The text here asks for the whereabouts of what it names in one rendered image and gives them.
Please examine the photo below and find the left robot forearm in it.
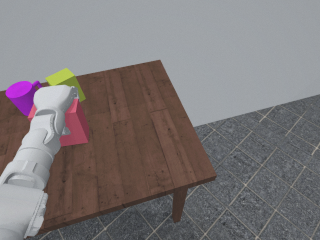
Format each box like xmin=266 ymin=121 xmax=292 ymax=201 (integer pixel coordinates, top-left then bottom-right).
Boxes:
xmin=0 ymin=106 xmax=65 ymax=190

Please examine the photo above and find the robot left upper arm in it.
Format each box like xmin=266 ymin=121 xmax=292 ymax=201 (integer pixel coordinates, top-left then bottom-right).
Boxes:
xmin=0 ymin=183 xmax=48 ymax=240

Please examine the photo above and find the sponge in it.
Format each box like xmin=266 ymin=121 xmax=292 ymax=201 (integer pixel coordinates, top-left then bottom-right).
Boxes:
xmin=28 ymin=98 xmax=89 ymax=147

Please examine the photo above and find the robot left hand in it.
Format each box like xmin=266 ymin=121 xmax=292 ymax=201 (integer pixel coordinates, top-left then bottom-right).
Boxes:
xmin=33 ymin=85 xmax=81 ymax=136

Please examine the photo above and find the table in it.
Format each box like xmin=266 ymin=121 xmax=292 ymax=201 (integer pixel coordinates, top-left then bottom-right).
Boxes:
xmin=0 ymin=60 xmax=217 ymax=239

